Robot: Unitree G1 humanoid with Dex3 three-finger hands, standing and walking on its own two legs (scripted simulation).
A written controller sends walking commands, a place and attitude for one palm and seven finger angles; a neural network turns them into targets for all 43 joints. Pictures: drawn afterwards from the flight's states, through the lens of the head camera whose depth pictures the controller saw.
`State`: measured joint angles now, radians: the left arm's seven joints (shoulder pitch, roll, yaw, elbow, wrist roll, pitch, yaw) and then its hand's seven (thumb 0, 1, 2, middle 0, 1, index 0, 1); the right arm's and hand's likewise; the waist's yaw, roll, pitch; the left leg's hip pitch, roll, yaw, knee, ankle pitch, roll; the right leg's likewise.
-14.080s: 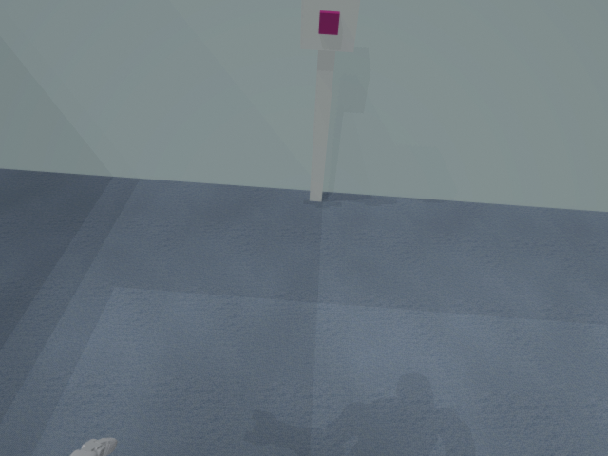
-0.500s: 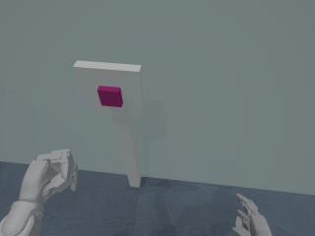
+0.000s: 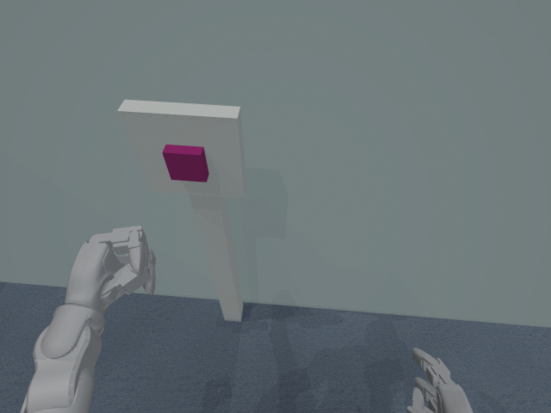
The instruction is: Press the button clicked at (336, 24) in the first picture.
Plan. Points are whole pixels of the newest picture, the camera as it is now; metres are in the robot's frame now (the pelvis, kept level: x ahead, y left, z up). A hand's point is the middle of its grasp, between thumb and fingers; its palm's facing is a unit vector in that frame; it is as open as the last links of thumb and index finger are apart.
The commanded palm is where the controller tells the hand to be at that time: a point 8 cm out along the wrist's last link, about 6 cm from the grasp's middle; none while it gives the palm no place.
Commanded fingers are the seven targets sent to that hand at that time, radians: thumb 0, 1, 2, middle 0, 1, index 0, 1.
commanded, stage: aim a knuckle at the button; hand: left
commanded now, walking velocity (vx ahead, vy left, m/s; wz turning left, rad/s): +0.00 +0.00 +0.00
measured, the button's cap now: (187, 162) +0.48 +0.17 +0.09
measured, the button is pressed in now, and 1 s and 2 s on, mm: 0 0 1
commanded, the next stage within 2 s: press the button with the knuckle in 1.46 s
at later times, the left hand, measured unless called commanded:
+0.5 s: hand (178, 234) +0.35 +0.16 +0.06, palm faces -0.05 -1.00 -0.03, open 3.1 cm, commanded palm +0.33 +0.22 +0.06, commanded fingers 0.00 0.90 0.90 -1.30 -1.50 -1.30 -1.50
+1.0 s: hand (196, 214) +0.40 +0.15 +0.05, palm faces -0.04 -1.00 -0.03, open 3.1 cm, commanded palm +0.37 +0.20 +0.06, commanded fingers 0.00 0.90 0.90 -1.30 -1.50 -1.30 -1.50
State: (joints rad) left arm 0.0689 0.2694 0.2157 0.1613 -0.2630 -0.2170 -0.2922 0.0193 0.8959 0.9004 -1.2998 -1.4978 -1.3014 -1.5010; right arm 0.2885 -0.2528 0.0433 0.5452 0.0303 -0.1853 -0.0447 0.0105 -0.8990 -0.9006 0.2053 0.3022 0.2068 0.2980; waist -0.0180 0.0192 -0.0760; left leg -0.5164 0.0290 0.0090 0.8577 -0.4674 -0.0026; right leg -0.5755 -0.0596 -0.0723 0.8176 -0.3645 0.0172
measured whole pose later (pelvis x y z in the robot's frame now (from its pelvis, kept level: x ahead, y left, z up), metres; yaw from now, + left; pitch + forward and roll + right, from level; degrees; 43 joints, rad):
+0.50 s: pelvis -0.01 -0.01 +0.00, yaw +0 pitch +10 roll +0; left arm -0.25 0.26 0.21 0.49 -0.21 -0.29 -0.25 0.02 0.90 0.90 -1.30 -1.50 -1.30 -1.50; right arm 0.28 -0.25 0.03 0.58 0.02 -0.11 -0.03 0.01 -0.90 -0.90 0.20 0.30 0.21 0.30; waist -0.04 0.01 -0.07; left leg -0.58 0.03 0.01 0.87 -0.46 -0.01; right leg -0.65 -0.06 -0.06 0.85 -0.36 0.01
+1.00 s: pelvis -0.01 -0.01 -0.01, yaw -2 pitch +13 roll +0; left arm -0.43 0.27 0.25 0.70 -0.17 -0.37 -0.20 0.02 0.90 0.90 -1.30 -1.50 -1.30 -1.50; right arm 0.33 -0.25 0.01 0.59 0.02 -0.02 -0.01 0.01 -0.90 -0.90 0.20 0.30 0.21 0.30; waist -0.07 0.01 -0.08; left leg -0.65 0.04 0.04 0.89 -0.46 -0.01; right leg -0.73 -0.04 -0.04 0.87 -0.36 0.00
